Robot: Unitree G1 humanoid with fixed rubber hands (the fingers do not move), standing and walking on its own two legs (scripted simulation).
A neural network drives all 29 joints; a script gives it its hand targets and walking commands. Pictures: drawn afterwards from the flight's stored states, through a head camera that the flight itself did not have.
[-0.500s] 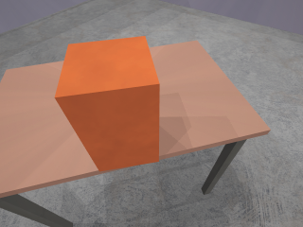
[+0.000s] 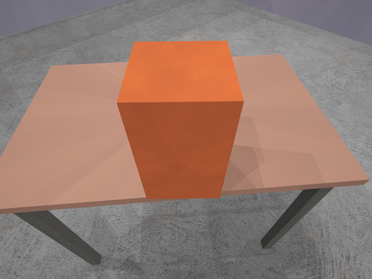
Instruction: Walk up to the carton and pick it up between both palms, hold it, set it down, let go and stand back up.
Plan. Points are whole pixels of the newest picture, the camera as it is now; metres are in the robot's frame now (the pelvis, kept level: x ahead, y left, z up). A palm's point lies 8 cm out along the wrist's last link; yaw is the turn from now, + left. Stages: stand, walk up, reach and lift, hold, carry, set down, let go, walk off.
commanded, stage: walk up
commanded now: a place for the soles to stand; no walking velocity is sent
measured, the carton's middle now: (182, 129) +0.39 +0.03 +0.12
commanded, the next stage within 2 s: stand in 0.88 s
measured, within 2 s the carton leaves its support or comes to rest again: neither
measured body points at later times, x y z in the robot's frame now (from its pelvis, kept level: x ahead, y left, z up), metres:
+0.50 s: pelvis +0.00 +0.00 +0.00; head +0.02 +0.01 +0.44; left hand +0.03 +0.27 -0.15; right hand +0.08 -0.26 -0.13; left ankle +0.01 +0.15 -0.73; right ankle +0.02 -0.13 -0.73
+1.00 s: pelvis +0.01 -0.01 +0.00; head +0.02 +0.00 +0.45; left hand -0.03 +0.26 -0.15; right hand +0.12 -0.24 -0.14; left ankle +0.01 +0.14 -0.73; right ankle +0.02 -0.13 -0.73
